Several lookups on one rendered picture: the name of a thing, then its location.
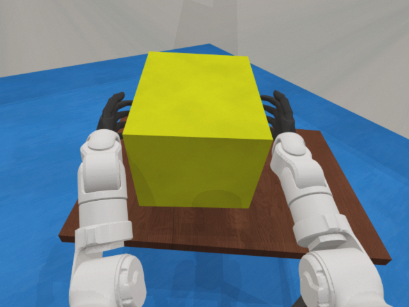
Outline right robot hand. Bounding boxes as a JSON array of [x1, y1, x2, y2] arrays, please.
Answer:
[[260, 90, 296, 141]]

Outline robot right upper arm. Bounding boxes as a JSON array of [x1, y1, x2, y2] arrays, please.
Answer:
[[299, 248, 392, 307]]

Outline robot left upper arm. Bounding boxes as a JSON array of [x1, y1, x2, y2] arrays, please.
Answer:
[[70, 253, 146, 307]]

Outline table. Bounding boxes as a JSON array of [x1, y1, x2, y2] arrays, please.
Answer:
[[58, 116, 392, 307]]

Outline carton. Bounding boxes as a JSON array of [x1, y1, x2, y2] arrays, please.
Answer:
[[122, 51, 273, 209]]

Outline robot right forearm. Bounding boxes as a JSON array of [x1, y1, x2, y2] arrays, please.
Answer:
[[270, 132, 384, 298]]

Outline left robot hand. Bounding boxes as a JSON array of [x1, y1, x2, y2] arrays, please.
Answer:
[[96, 92, 133, 139]]

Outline robot left forearm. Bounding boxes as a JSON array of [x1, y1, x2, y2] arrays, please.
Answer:
[[69, 129, 133, 305]]

